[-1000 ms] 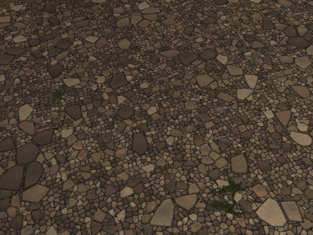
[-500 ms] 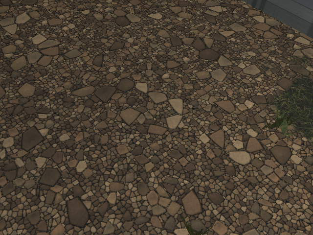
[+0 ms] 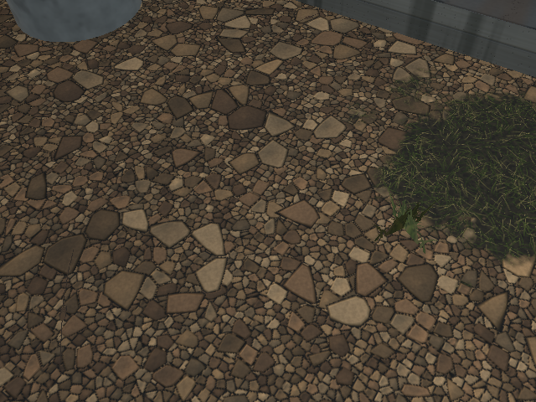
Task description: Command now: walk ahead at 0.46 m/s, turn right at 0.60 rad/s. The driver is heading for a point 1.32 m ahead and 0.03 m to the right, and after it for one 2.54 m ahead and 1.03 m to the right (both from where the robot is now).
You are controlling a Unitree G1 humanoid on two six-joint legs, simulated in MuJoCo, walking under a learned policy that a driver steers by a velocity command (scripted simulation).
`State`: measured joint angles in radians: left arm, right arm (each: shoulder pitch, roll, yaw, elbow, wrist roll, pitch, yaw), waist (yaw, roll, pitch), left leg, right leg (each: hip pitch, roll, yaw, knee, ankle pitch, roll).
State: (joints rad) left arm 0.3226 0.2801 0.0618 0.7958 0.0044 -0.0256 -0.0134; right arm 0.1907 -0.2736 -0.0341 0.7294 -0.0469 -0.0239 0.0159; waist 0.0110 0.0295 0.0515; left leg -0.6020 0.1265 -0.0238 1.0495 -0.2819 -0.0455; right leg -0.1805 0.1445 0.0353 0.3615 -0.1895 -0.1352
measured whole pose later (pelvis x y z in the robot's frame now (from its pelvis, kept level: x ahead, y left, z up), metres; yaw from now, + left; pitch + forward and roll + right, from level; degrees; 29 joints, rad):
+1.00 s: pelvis +0.19 +0.01 +0.00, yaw -15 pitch -2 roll +0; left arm 0.21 0.22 0.00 0.94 0.01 0.00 0.03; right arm 0.27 -0.23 -0.02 0.96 -0.01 0.01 -0.01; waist -0.03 0.00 0.02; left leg -0.20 0.01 0.01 0.39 -0.15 -0.01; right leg -0.13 0.05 0.03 0.40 -0.24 -0.04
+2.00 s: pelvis +0.54 -0.07 -0.01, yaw -14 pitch -1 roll -1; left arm 0.23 0.22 0.06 1.02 0.01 -0.08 0.00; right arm 0.29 -0.20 -0.04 1.03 -0.03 -0.07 0.01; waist -0.01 0.02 0.06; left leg -0.40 0.04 -0.01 1.17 -0.30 0.09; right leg -0.25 0.08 -0.12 0.42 -0.17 -0.12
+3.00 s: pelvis +1.12 -0.15 -0.02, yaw +12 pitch +1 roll +0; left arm 0.05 0.24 0.03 0.74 0.04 -0.08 0.01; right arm 0.39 -0.28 -0.08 0.91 -0.01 -0.05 0.00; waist -0.08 0.02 0.05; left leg -0.21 -0.12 -0.13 1.01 -0.45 0.09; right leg -0.43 0.02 -0.03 0.57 -0.16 -0.04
